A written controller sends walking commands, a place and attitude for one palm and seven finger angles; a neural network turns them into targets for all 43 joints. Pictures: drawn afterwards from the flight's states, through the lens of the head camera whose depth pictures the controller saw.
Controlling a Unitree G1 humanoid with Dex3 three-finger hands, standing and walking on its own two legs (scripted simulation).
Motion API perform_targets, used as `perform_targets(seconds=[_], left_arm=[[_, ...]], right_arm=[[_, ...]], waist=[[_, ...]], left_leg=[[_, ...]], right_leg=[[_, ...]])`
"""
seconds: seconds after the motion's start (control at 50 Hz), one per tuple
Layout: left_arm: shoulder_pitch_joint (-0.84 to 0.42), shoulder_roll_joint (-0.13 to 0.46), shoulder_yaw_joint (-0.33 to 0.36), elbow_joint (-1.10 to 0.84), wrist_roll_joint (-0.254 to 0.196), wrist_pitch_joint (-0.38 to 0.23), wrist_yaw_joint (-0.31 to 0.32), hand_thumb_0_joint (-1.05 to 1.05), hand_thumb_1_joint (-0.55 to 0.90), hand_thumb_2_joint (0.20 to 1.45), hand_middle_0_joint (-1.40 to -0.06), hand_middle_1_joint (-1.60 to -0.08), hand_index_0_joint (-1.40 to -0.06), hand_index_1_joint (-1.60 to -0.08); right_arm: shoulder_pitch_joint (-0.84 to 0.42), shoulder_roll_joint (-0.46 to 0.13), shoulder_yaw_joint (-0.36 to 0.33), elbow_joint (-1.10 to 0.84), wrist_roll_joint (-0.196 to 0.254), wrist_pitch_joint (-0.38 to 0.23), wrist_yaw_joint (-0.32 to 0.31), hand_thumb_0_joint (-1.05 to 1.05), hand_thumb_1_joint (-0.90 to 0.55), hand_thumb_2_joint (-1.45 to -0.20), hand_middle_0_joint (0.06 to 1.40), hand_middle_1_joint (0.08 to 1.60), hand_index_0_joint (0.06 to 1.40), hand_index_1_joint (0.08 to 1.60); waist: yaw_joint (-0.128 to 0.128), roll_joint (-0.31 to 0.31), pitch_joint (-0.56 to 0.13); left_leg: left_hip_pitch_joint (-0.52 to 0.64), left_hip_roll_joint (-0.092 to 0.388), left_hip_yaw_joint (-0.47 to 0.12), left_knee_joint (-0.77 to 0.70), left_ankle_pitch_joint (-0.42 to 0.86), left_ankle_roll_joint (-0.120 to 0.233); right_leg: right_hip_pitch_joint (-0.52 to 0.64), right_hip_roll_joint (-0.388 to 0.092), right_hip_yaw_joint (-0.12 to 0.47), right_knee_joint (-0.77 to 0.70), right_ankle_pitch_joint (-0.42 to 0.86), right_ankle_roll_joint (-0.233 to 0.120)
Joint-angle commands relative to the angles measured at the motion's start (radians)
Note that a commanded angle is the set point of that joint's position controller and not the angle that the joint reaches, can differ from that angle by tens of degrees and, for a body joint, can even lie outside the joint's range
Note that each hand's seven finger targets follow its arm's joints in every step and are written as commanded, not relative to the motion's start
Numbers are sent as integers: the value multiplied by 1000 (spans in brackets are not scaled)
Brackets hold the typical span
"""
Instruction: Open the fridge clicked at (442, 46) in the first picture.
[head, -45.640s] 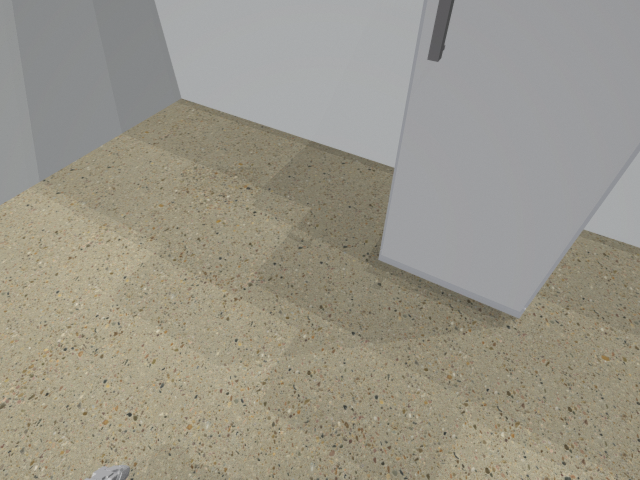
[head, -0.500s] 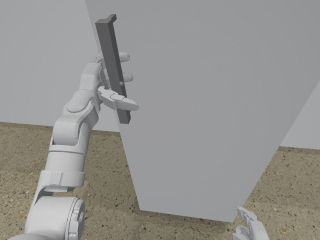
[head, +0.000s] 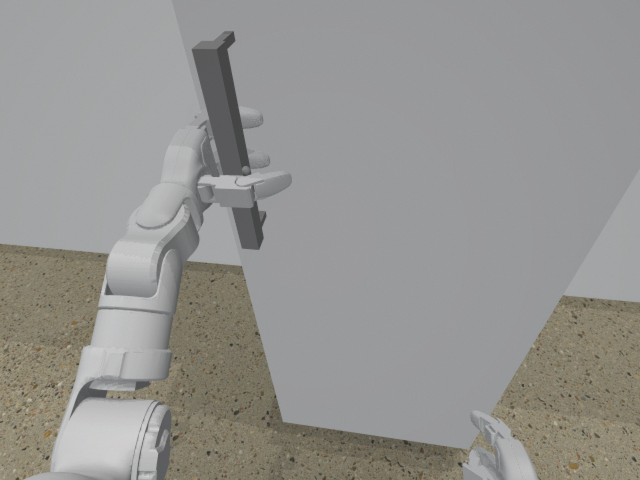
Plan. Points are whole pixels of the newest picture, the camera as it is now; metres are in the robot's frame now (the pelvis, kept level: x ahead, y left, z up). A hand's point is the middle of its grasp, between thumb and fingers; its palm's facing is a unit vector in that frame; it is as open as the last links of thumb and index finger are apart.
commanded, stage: grip the handle and tug to test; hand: left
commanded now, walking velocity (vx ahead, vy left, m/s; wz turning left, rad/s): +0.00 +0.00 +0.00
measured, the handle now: (241, 153) +0.43 +0.12 +0.24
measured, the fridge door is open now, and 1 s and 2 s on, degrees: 0 0 5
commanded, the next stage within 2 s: pull the door a little, standing still in 1.02 s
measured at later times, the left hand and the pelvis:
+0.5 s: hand (243, 172) +0.38 +0.11 +0.24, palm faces -0.09 -1.00 -0.01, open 6.0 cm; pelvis +0.00 +0.00 +0.00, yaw +0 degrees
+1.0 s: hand (245, 176) +0.37 +0.10 +0.24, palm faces -0.07 -1.00 -0.04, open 6.2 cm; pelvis +0.01 +0.00 +0.00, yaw -1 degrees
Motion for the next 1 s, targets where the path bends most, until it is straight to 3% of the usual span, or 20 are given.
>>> perform_targets(seconds=[0.0, 0.14, 0.18, 0.22, 0.26, 0.3, 0.34, 0.36, 0.42, 0.48, 0.56, 0.58, 0.64, 0.68, 0.74, 0.8, 0.84, 0.88, 0.98], left_arm=[[-447, 119, 19, -270, -8, -70, -13, 0, 480, 720, -405, -1340, -405, -1340], [-416, 164, 64, -255, -9, -58, -9, 0, 807, 860, -440, -1387, -440, -1387], [-440, 141, 38, -259, -11, -52, -13, 0, 900, 900, -450, -1400, -450, -1400], [-456, 152, 43, -257, -8, -49, -11, 0, 900, 900, -450, -1400, -450, -1400], [-463, 129, 23, -268, -8, -51, -8, 0, 900, 900, -450, -1400, -450, -1400], [-459, 163, 51, -260, -4, -50, 1, 0, 900, 900, -450, -1400, -450, -1400], [-434, 166, 53, -258, 3, -50, 3, 0, 900, 900, -450, -1400, -450, -1400], [-464, 132, 19, -253, 1, -50, 1, 0, 900, 900, -450, -1400, -450, -1400], [-472, 161, 47, -201, 0, -42, 3, 0, 900, 900, -450, -1400, -450, -1400], [-510, 142, 20, -204, 3, -49, 2, 0, 900, 900, -450, -1400, -450, -1400], [-507, 139, 22, -249, 3, -63, 8, 0, 900, 900, -450, -1400, -450, -1400], [-494, 115, 10, -249, 0, -65, 7, 0, 900, 900, -450, -1400, -450, -1400], [-414, 173, 68, -242, -4, -68, 4, 0, 900, 900, -450, -1400, -450, -1400], [-421, 116, 16, -284, -5, -71, -6, 0, 900, 900, -450, -1400, -450, -1400], [-329, 156, 64, -331, -9, -70, -7, 0, 900, 900, -450, -1400, -450, -1400], [-325, 126, 37, -377, -13, -61, -16, 0, 900, 900, -450, -1400, -450, -1400], [-244, 171, 88, -409, -15, -54, -16, 0, 900, 900, -450, -1400, -450, -1400], [-206, 129, 49, -481, -15, -49, -23, 0, 900, 900, -450, -1400, -450, -1400], [-85, 118, 43, -618, -17, -30, -26, 0, 900, 900, -450, -1400, -450, -1400]], right_arm=[[-172, -90, -36, -179, 1, -53, -4, 0, -900, -900, 200, 300, 200, 300], [-170, -100, -38, -173, -1, -48, -6, 0, -900, -900, 200, 300, 200, 300], [-176, -93, -35, -174, 2, -47, -8, 0, -900, -900, 200, 300, 200, 300], [-171, -96, -37, -171, 3, -48, -8, 0, -900, -900, 200, 300, 200, 300], [-173, -93, -34, -173, 0, -49, -8, 0, -900, -900, 200, 300, 200, 300], [-165, -97, -37, -169, 0, -47, -7, 0, -900, -900, 200, 300, 200, 300], [-173, -97, -39, -174, 0, -41, -8, 0, -900, -900, 200, 300, 200, 300], [-170, -94, -34, -171, 0, -42, -8, 0, -900, -900, 200, 300, 200, 300], [-163, -97, -36, -165, 2, -40, -11, 0, -900, -900, 200, 300, 200, 300], [-164, -94, -35, -160, 4, -39, -12, 0, -900, -900, 200, 300, 200, 300], [-168, -93, -34, -170, 0, -43, -9, 0, -900, -900, 200, 300, 200, 300], [-167, -88, -34, -172, -1, -47, -8, 0, -900, -900, 200, 300, 200, 300], [-168, -98, -36, -177, -3, -38, -7, 0, -900, -900, 200, 300, 200, 300], [-181, -88, -32, -186, 1, -39, -3, 0, -900, -900, 200, 300, 200, 300], [-187, -94, -37, -202, -2, -39, 0, 0, -900, -900, 200, 300, 200, 300], [-188, -91, -36, -204, -1, -39, 4, 0, -900, -900, 200, 300, 200, 300], [-194, -97, -38, -215, -4, -35, 5, 0, -900, -900, 200, 300, 200, 300], [-202, -88, -36, -228, 0, -36, 12, 0, -900, -900, 200, 300, 200, 300], [-198, -89, -46, -242, -1, -39, 26, 0, -900, -900, 200, 300, 200, 300]], waist=[[-1, -88, -265], [8, -105, -251], [-2, -97, -245], [-3, -97, -243], [-4, -55, -245], [-2, -90, -259], [6, -67, -251], [-6, -80, -246], [-7, -102, -221], [-14, -70, -221], [-4, -58, -262], [-4, -74, -269], [13, -93, -260], [4, -81, -250], [25, -84, -277], [15, -98, -270], [37, -83, -283], [34, -79, -295], [37, -77, -330]], left_leg=[[63, 7, -29, -21, 349, 30], [48, 7, -33, -25, 346, 31], [50, 5, -28, -24, 325, 32], [49, 6, -30, -24, 320, 31], [62, 6, -34, -26, 335, 28], [52, 5, -35, -23, 336, 29], [55, 8, -34, -25, 342, 29], [53, 6, -34, -28, 332, 29], [32, 5, -34, -29, 292, 31], [48, 7, -36, -30, 292, 29], [61, 7, -38, -32, 325, 27], [66, 8, -41, -31, 336, 26], [45, 10, -39, -36, 327, 28], [53, 12, -35, -36, 327, 27], [56, 12, -35, -34, 353, 27], [54, 14, -30, -33, 361, 27], [49, 13, -32, -31, 390, 24], [51, 14, -27, -24, 424, 22], [65, 18, -28, 5, 536, 20]], right_leg=[[113, -6, 18, -24, 363, -10], [122, -7, 17, -29, 357, -10], [103, -7, 19, -34, 338, -7], [98, -4, 18, -33, 326, -9], [91, -6, 18, -33, 327, -13], [106, -5, 18, -30, 333, -11], [107, -6, 19, -31, 332, -12], [95, -6, 17, -34, 322, -11], [81, -3, 18, -41, 286, -9], [68, -4, 20, -45, 271, -13], [96, -7, 18, -37, 302, -16], [99, -4, 15, -31, 313, -16], [124, -4, 18, -37, 315, -14], [109, -4, 16, -34, 315, -15], [142, -4, 19, -28, 346, -14], [136, -2, 14, -23, 365, -11], [164, -3, 16, -16, 393, -14], [167, -4, 12, 0, 426, -14], [186, -5, 6, 30, 538, -10]])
